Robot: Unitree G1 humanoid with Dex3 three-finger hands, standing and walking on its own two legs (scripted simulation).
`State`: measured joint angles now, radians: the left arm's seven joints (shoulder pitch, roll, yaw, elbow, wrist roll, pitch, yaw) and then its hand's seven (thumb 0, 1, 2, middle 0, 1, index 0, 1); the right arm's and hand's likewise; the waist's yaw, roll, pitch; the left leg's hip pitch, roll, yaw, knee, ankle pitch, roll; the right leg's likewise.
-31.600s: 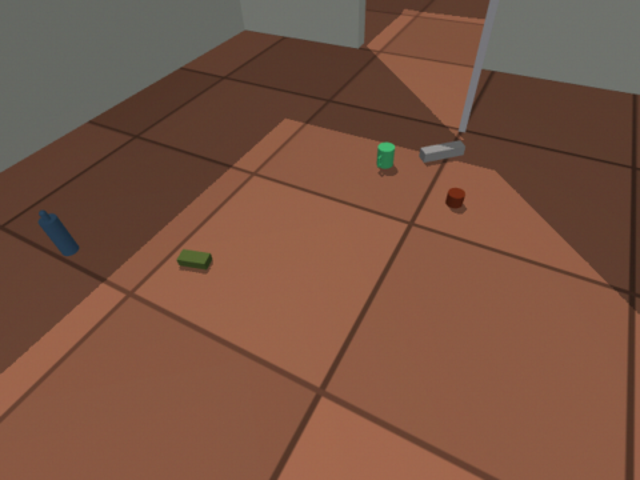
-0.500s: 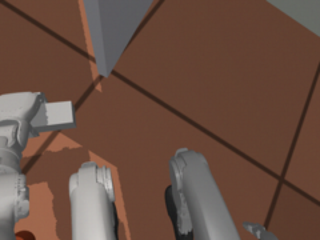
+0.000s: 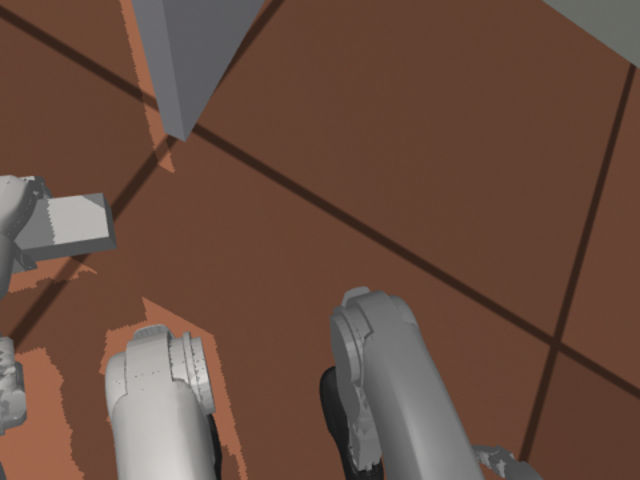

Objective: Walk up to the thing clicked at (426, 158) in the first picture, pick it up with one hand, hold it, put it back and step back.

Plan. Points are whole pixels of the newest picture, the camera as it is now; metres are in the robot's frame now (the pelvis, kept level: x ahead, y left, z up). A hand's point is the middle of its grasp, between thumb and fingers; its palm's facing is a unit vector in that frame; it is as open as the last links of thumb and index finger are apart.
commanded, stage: lower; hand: left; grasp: from above
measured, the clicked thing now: (9, 235) +0.46 +0.34 -0.19
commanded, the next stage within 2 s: rest in 0.36 s
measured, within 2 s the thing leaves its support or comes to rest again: rests again in 1.36 s
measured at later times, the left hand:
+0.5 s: hand (36, 247) +0.45 +0.33 -0.23, palm faces -0.46 -0.09 -0.88, open 9.3 cm
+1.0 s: hand (53, 251) +0.45 +0.32 -0.26, palm faces -0.47 -0.12 -0.87, open 9.2 cm
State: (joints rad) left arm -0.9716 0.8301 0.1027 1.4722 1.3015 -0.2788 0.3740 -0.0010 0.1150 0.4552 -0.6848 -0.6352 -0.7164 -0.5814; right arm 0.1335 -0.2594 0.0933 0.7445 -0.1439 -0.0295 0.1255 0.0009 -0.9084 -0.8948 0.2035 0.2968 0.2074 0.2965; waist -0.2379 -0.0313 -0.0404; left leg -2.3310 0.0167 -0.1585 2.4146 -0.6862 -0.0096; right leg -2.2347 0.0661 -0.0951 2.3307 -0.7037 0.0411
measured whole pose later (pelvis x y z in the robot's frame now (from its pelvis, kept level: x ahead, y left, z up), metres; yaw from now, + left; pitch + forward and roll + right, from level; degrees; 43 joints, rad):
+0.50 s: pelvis +0.00 +0.00 -0.02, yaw -2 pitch +31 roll -11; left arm -0.99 0.93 0.14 1.56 1.35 -0.32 0.47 0.00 0.10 0.45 -0.69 -0.66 -0.72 -0.61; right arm 0.11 -0.28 0.17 0.72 -0.19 -0.05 0.14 0.00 -0.91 -0.89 0.20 0.30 0.21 0.30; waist -0.28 -0.09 0.04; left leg -2.37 0.01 -0.21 2.51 -0.70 -0.02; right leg -2.27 0.08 -0.13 2.39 -0.70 0.05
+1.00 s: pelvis +0.00 +0.00 -0.03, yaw -4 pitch +29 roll -13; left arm -0.99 0.99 0.15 1.64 1.33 -0.30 0.53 0.00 0.12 0.44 -0.70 -0.61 -0.73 -0.56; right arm 0.07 -0.30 0.24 0.69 -0.24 -0.11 0.16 0.00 -0.90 -0.89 0.20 0.30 0.21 0.30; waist -0.33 -0.13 0.10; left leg -2.36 0.02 -0.25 2.55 -0.72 -0.02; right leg -2.25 0.09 -0.16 2.40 -0.70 0.05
